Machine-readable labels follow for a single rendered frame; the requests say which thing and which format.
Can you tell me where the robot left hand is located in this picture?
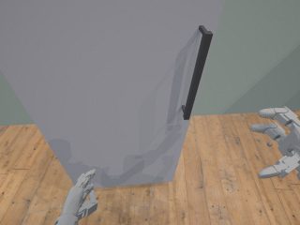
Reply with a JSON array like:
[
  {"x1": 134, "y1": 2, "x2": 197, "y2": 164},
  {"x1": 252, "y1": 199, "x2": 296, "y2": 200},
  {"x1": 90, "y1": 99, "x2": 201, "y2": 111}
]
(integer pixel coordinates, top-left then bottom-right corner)
[{"x1": 61, "y1": 169, "x2": 98, "y2": 220}]

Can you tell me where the left robot forearm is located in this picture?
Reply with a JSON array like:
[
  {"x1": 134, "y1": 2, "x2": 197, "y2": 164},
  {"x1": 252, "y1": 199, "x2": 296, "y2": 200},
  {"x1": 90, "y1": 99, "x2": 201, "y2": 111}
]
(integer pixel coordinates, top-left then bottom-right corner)
[{"x1": 53, "y1": 214, "x2": 79, "y2": 225}]

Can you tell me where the robot right hand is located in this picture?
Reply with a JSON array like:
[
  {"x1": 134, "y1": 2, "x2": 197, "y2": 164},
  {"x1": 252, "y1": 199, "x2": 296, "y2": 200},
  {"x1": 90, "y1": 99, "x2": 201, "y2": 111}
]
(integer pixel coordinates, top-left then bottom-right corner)
[{"x1": 249, "y1": 106, "x2": 300, "y2": 179}]

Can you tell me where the fridge door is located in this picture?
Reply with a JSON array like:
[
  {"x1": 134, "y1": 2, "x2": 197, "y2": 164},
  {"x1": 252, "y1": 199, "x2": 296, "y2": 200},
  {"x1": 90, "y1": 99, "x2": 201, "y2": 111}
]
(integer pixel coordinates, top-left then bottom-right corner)
[{"x1": 0, "y1": 0, "x2": 225, "y2": 188}]

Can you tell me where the handle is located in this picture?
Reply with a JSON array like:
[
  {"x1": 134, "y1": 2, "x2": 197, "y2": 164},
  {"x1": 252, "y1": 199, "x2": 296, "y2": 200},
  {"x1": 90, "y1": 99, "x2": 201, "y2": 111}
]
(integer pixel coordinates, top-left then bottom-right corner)
[{"x1": 182, "y1": 25, "x2": 214, "y2": 120}]

